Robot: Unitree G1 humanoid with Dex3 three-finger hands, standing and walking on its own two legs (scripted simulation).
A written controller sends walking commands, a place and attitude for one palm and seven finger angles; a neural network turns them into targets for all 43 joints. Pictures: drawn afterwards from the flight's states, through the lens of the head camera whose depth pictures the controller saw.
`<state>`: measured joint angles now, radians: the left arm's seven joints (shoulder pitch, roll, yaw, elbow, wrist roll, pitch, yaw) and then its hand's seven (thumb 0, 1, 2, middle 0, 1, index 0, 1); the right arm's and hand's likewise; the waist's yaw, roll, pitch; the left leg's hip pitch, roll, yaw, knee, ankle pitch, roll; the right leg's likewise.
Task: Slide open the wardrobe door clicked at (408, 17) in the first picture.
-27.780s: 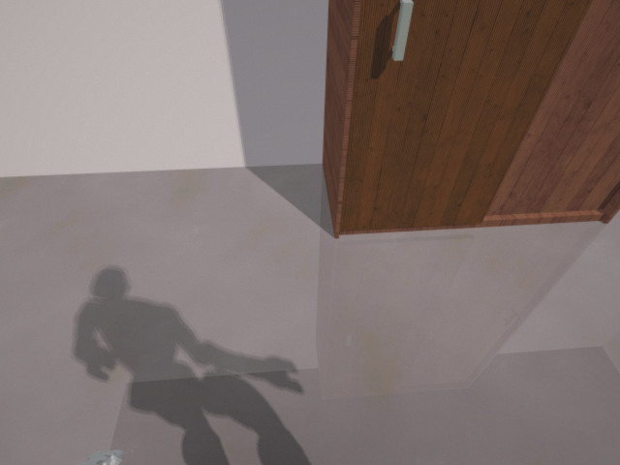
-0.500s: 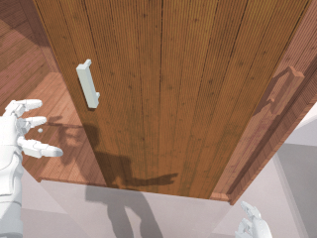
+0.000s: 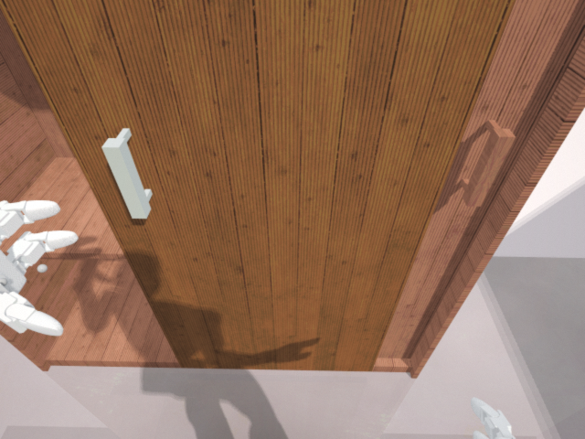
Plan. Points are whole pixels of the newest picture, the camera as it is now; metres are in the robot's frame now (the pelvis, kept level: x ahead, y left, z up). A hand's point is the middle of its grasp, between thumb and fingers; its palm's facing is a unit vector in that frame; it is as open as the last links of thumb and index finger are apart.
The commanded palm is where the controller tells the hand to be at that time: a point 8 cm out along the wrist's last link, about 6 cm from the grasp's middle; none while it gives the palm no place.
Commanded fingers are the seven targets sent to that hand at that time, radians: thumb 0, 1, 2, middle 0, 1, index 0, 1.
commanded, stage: draw the hand back to the body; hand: left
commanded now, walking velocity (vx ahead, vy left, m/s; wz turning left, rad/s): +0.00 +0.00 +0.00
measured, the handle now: (133, 173) +0.48 +0.30 +0.12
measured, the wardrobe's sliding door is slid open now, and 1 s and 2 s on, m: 0.47 0.47 0.47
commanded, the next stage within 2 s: step back with the hand held close in 1.30 s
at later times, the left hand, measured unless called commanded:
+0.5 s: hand (24, 293) +0.22 +0.31 +0.16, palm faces +0.50 -0.82 -0.29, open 13.0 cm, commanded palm +0.17 +0.34 +0.17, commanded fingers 0.00 0.17 0.55 -0.22 -0.73 -0.22 -0.73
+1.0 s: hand (71, 288) +0.22 +0.25 +0.18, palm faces +0.41 -0.82 -0.39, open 8.1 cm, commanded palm +0.17 +0.29 +0.19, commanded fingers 0.00 0.90 0.90 -0.20 -0.30 -0.20 -0.30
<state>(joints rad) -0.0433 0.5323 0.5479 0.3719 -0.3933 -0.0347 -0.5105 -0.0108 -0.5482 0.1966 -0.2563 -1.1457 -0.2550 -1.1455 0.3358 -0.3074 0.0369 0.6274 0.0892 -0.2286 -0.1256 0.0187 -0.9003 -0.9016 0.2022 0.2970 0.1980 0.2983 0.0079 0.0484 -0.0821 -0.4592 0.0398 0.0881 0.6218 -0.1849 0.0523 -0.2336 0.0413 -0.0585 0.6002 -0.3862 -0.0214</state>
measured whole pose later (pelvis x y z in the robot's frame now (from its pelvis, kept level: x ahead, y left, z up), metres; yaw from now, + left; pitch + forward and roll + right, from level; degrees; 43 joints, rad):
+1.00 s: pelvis +0.03 -0.01 +0.02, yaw -1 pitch -4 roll +0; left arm 0.49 0.36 0.33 -0.40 -0.09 -0.09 0.09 0.01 0.72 0.81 -0.22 -0.40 -0.22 -0.40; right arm 0.20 -0.25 0.02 0.65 0.01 -0.12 -0.07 0.02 -0.90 -0.90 0.20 0.30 0.20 0.30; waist 0.07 0.06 0.01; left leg -0.18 0.00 0.09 0.39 -0.13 0.04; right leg 0.04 0.03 -0.02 0.34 -0.31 -0.03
